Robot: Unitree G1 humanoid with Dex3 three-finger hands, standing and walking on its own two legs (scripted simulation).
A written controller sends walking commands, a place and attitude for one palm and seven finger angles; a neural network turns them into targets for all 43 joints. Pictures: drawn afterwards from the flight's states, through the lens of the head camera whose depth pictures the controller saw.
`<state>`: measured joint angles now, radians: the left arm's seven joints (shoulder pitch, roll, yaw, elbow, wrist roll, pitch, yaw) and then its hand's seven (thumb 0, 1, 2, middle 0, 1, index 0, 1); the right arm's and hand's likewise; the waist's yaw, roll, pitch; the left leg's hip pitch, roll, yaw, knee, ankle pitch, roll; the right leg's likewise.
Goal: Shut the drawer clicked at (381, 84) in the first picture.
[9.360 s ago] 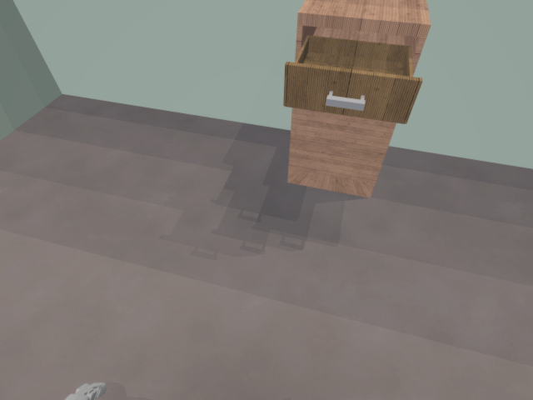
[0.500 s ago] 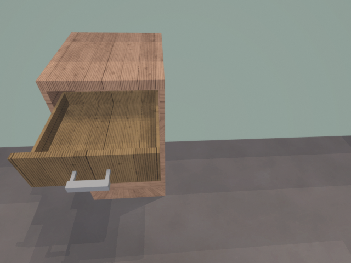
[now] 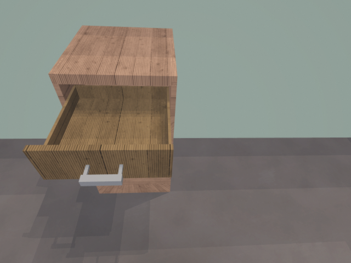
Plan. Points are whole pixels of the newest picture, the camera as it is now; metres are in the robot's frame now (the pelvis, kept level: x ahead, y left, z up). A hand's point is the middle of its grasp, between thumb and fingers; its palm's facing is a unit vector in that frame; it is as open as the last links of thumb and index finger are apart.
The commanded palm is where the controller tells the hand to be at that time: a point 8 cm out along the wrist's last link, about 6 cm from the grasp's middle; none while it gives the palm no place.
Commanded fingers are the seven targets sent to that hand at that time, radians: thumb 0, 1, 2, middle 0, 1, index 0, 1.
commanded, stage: come to a stop and stand still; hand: left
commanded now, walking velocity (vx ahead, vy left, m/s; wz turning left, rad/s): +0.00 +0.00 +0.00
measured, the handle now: (103, 173) +0.35 +0.23 -0.04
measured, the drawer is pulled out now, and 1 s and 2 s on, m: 0.30 0.30 0.29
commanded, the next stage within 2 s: look again from close up in 0.16 s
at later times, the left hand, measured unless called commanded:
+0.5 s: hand out of the picture -0.03 +0.15 -0.18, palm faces +0.07 -0.99 -0.14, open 7.4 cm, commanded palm none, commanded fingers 0.00 0.90 0.90 -0.20 -0.30 -0.20 -0.30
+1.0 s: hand out of the picture +0.12 +0.19 -0.12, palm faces +0.20 -0.94 -0.29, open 7.1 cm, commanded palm +0.14 +0.20 -0.06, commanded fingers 0.00 0.90 0.90 -0.34 -0.45 -0.34 -0.45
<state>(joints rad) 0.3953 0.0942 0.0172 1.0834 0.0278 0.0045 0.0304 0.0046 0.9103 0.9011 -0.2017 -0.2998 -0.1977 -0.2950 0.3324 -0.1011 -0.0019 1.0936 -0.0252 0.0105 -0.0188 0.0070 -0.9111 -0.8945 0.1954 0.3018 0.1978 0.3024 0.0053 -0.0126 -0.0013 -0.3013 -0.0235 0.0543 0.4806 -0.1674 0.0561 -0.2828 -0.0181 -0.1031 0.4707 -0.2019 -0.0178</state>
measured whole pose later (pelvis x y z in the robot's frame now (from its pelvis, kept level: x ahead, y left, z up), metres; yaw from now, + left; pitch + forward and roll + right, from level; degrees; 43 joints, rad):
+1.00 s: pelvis +0.06 +0.00 +0.00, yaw +1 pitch +1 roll +1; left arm 0.61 0.19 -0.02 0.36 -0.09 0.07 0.17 0.08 1.00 0.90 -0.23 -0.32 -0.22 -0.32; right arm 0.40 -0.18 0.02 0.92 0.04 -0.18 -0.06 0.04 -0.94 -0.89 0.20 0.30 0.20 0.30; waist -0.02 0.00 -0.02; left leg -0.28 -0.05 0.06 0.52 -0.26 0.05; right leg -0.28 -0.02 -0.06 0.56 -0.29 -0.02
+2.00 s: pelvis +0.05 -0.03 -0.06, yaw +2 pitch +10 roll -2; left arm 0.74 0.21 0.18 -0.21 -0.32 -0.44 -0.27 0.02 0.90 0.90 -1.15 -1.33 -1.15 -1.32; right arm 0.24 -0.23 -0.06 0.57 0.06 -0.27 -0.07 0.02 -0.91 -0.90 0.19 0.30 0.20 0.30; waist 0.01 0.02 -0.14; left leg -0.74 0.01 0.00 1.02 -0.46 0.02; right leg -0.69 0.02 -0.12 0.97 -0.46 -0.06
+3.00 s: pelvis +0.06 -0.02 -0.05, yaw +3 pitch +8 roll -2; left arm 0.82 0.21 0.14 -0.39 -0.28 -0.32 -0.20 0.02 0.90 0.90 -1.40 -1.60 -1.40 -1.60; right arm 0.24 -0.21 0.01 0.51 0.06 -0.23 -0.05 0.02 -0.90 -0.89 0.20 0.30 0.20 0.30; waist 0.03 0.06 -0.15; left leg -0.67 0.01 -0.02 0.99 -0.47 0.02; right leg -0.61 0.02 -0.13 0.93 -0.47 -0.05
